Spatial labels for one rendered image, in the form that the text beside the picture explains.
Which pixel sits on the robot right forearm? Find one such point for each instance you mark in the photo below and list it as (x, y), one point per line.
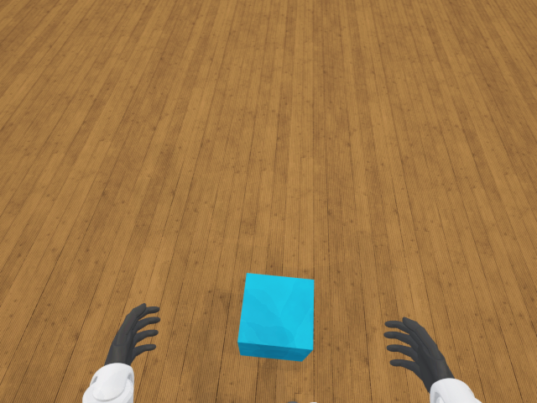
(451, 391)

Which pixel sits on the robot left hand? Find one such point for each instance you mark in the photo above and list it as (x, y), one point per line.
(123, 348)

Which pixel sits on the robot right hand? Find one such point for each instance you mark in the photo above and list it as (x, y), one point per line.
(429, 363)

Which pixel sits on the robot left forearm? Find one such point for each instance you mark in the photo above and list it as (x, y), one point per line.
(112, 383)

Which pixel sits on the carton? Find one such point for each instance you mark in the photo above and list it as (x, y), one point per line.
(277, 320)

